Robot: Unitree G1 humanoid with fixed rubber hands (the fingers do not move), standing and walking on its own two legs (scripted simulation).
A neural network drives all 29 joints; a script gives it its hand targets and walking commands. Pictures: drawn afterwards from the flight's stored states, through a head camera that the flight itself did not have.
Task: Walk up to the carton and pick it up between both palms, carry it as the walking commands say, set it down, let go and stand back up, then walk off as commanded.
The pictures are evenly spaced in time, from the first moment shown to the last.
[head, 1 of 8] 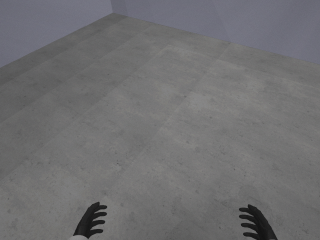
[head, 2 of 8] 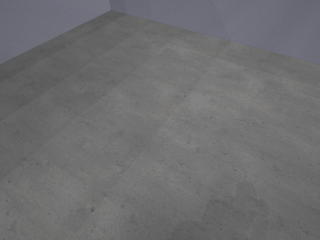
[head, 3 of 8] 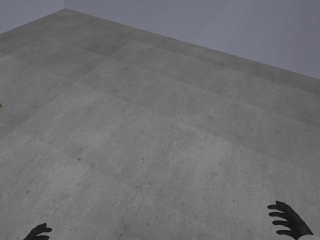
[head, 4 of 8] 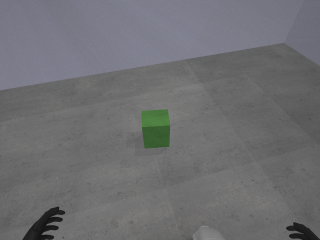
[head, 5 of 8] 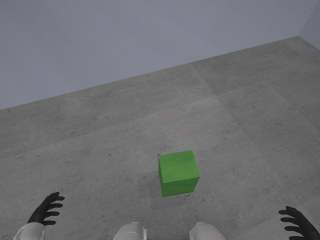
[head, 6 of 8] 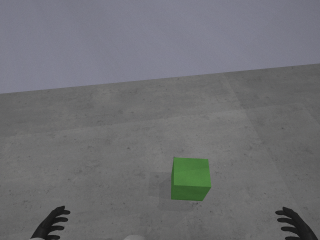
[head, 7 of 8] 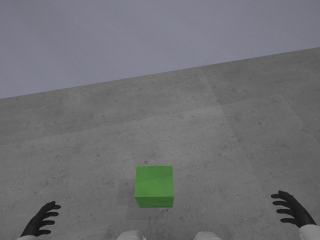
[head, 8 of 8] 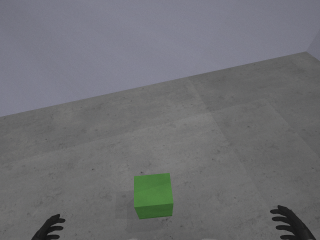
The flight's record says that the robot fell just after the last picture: no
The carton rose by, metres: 0.00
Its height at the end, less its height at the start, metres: +0.00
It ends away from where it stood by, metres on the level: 0.00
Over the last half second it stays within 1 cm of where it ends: yes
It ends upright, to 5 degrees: yes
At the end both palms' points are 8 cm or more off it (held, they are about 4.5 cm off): yes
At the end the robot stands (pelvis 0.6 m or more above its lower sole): yes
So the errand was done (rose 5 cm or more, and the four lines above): no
